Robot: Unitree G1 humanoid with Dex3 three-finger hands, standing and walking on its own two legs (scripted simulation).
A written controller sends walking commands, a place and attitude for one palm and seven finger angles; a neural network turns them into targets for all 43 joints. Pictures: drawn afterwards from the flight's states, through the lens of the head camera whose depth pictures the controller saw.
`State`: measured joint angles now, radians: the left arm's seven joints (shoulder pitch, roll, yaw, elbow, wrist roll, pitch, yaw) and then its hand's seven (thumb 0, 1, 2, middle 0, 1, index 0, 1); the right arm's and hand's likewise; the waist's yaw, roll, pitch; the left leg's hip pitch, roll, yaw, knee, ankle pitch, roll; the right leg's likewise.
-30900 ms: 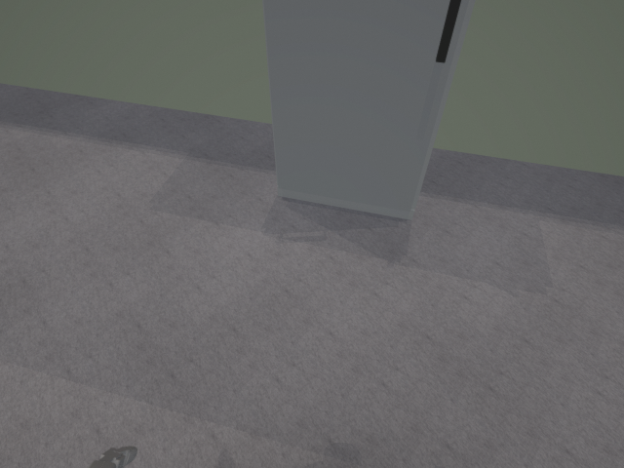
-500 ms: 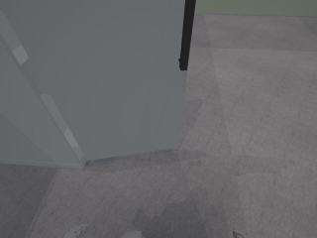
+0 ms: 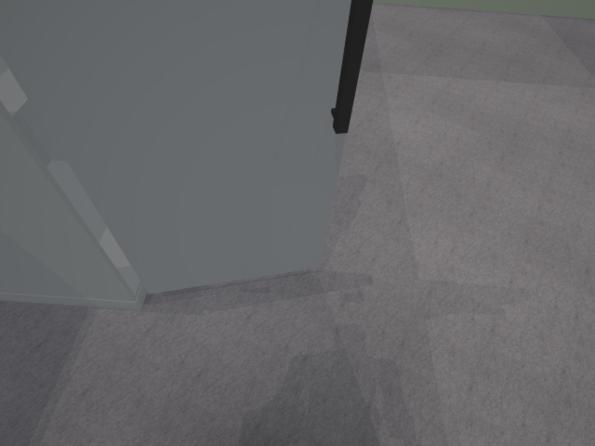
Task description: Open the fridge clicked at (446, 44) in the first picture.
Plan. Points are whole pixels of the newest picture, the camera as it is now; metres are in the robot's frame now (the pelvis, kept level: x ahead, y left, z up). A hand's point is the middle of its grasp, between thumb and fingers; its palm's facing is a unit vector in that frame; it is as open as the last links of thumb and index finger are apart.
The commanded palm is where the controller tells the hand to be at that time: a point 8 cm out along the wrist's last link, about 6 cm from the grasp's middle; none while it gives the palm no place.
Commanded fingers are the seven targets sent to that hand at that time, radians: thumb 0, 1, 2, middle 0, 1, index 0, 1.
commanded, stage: let the arm hang, fingers relaxed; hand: right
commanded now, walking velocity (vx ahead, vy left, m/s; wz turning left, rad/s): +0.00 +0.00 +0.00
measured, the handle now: (356, 0) +0.73 -0.03 +0.24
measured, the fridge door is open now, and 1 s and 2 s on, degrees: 75 75 75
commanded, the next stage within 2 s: look to check the result in 0.34 s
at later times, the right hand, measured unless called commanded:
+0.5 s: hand out of the picture +0.07 -0.18 -0.17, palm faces -0.02 +0.98 -0.21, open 7.3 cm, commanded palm none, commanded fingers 0.00 -0.90 -0.90 0.20 0.30 0.20 0.30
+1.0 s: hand out of the picture +0.05 -0.18 -0.17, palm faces -0.02 +0.98 -0.20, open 7.3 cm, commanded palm none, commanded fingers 0.00 -0.90 -0.90 0.20 0.30 0.20 0.30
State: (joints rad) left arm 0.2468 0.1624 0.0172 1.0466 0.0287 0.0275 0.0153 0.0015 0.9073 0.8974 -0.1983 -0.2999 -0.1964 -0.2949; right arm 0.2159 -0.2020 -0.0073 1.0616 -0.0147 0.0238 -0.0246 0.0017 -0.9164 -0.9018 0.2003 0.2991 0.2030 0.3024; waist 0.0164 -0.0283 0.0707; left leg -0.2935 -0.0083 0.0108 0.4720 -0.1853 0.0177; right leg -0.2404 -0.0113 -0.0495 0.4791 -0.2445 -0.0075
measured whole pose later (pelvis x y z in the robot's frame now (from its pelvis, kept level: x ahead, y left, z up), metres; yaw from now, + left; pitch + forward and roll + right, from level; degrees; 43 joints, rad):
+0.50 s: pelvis +0.02 +0.00 +0.00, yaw +1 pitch +0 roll +0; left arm 0.24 0.15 0.01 1.13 0.02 0.02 0.03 0.00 0.91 0.90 -0.20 -0.30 -0.19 -0.29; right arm 0.17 -0.17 -0.01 1.11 -0.01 0.00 -0.03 0.00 -0.92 -0.90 0.20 0.30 0.20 0.30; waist 0.02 -0.01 0.06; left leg -0.23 -0.02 0.00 0.42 -0.19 0.02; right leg -0.17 -0.02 -0.06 0.42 -0.25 0.00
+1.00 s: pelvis +0.03 +0.00 +0.00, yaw +1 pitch +0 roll +0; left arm 0.24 0.14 0.01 1.14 0.02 0.01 0.04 0.00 0.91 0.90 -0.20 -0.30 -0.19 -0.29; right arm 0.21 -0.16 -0.01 1.14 -0.01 0.01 -0.04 0.00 -0.92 -0.90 0.20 0.30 0.20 0.30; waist 0.01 0.00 0.06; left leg -0.21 -0.02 -0.01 0.41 -0.20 0.01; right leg -0.15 -0.02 -0.07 0.42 -0.27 -0.01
